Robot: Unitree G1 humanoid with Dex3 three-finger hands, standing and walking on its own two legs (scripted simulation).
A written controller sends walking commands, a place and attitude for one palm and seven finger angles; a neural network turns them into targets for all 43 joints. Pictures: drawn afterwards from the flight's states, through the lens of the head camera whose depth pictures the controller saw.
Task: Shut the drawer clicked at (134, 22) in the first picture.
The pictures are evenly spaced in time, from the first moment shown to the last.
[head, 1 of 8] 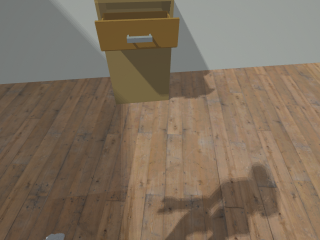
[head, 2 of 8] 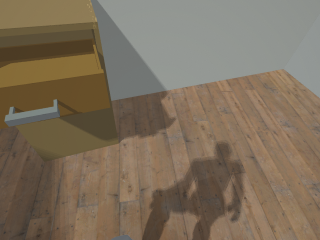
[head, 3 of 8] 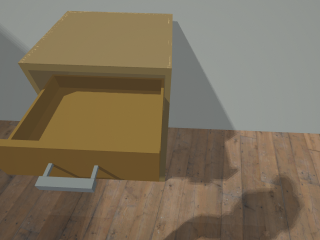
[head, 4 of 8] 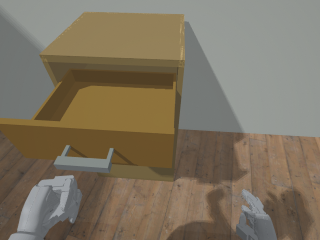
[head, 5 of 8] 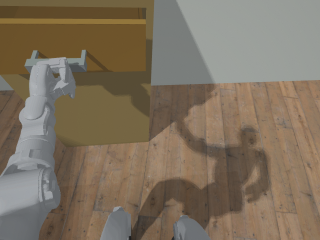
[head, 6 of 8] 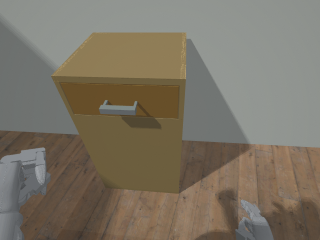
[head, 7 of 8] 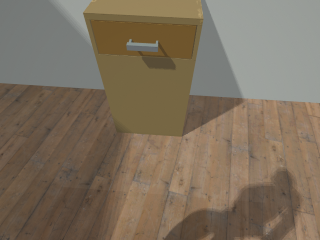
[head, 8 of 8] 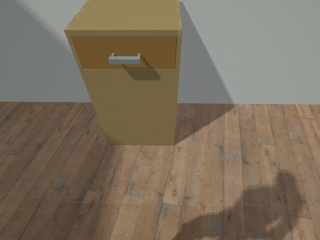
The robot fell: no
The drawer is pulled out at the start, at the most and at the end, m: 0.30 0.30 0.00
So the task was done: yes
